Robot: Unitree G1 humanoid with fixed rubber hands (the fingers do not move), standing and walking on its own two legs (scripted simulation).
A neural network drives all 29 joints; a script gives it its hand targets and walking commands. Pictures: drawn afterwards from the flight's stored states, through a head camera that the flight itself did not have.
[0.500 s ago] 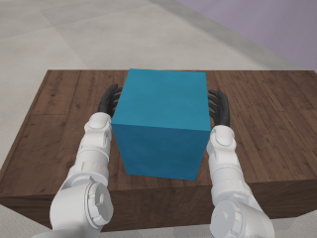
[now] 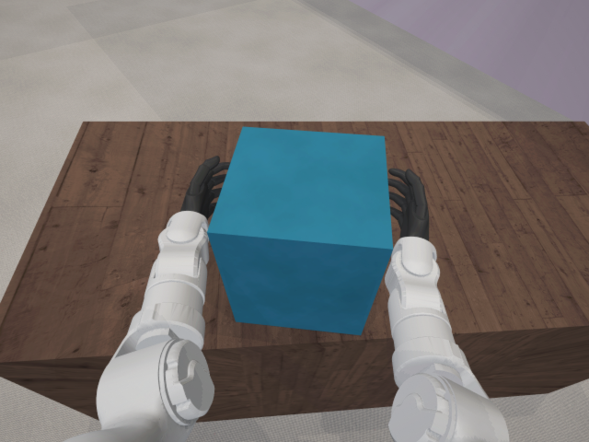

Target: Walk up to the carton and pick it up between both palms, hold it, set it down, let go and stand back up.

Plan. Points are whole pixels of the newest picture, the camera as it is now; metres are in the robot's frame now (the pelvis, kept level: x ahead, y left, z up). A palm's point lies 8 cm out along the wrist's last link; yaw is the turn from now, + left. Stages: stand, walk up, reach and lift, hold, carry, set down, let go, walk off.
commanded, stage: set down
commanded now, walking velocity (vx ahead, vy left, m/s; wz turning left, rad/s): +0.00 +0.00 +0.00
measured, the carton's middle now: (304, 235) +0.42 -0.02 +0.01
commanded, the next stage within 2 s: none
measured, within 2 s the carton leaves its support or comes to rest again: neither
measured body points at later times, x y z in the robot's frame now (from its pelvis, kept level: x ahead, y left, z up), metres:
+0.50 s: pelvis +0.00 +0.00 +0.00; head +0.05 +0.03 +0.45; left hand +0.44 +0.13 +0.07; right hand +0.39 -0.17 +0.07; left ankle -0.02 +0.11 -0.75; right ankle -0.02 -0.13 -0.75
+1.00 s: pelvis -0.01 +0.00 +0.00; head +0.06 +0.03 +0.44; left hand +0.44 +0.13 +0.06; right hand +0.39 -0.17 +0.07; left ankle -0.02 +0.11 -0.75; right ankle -0.02 -0.13 -0.75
